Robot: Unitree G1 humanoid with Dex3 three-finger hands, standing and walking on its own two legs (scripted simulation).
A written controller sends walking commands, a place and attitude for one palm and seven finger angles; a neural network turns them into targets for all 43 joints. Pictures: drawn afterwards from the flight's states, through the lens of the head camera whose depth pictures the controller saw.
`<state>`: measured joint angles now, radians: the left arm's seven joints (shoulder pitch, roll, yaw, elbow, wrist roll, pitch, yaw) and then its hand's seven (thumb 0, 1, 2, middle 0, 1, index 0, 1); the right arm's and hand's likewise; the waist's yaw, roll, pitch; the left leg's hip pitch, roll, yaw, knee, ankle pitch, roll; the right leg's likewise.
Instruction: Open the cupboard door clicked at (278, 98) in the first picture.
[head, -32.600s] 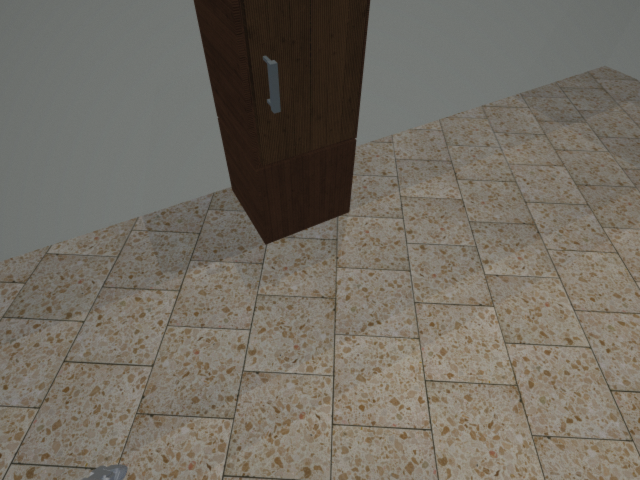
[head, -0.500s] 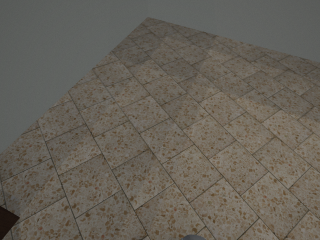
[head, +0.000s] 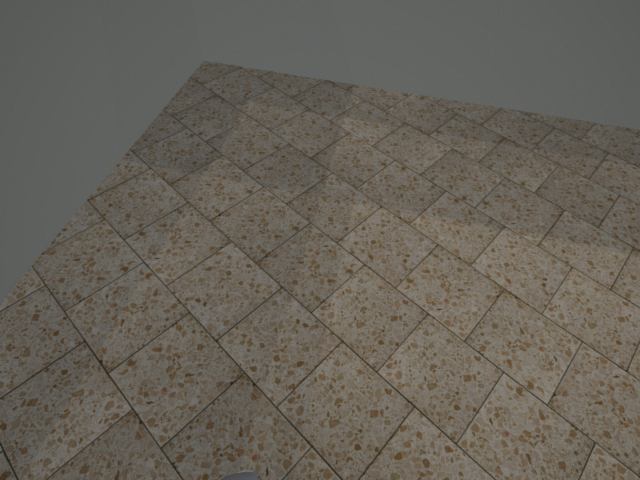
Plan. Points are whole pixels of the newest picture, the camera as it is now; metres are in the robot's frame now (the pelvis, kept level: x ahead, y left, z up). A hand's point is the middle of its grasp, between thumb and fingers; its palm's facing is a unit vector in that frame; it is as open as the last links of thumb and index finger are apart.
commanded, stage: walk to a spot facing it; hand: left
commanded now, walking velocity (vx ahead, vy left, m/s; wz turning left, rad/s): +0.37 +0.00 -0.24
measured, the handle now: out of the picture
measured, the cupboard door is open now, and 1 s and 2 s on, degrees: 44 44 44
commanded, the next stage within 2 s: turn to face it in 0.34 s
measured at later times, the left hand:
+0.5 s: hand (249, 364) +0.31 +0.13 -0.16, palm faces -0.05 -0.98 -0.21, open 7.3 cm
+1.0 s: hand (257, 297) +0.43 +0.13 -0.16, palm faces +0.19 -0.95 -0.26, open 7.4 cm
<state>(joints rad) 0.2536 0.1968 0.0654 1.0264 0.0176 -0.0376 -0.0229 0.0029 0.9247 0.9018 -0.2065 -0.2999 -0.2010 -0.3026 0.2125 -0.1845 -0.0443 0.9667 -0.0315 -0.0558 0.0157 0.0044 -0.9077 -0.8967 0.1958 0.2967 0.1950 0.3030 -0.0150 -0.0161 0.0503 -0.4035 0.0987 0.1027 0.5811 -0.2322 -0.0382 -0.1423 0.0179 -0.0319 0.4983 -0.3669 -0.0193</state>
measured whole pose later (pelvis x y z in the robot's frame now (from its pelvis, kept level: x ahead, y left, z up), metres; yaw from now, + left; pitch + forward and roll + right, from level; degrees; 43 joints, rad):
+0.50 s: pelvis +0.23 -0.05 +0.01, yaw -5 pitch +0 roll +0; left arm 0.22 0.17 0.06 1.03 0.02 -0.07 0.01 0.00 0.93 0.90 -0.20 -0.30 -0.20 -0.30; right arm 0.28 -0.18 -0.05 1.09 -0.02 -0.01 0.00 0.01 -0.91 -0.90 0.20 0.30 0.20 0.30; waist -0.02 0.00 0.05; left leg -0.45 0.12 0.09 0.98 -0.40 -0.04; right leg -0.22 -0.02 -0.13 0.49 -0.28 -0.04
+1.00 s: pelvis +0.36 -0.09 -0.01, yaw +10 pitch +2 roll +0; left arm 0.15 0.21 0.06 0.90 0.03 0.00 0.01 0.01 0.90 0.90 -0.20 -0.30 -0.20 -0.30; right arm 0.19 -0.22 -0.07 0.95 -0.02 0.06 0.00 0.00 -0.91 -0.90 0.20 0.30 0.20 0.30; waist -0.01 0.01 0.05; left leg -0.47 -0.02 -0.05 0.74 -0.38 -0.02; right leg -0.31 -0.06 -0.04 0.60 -0.31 0.02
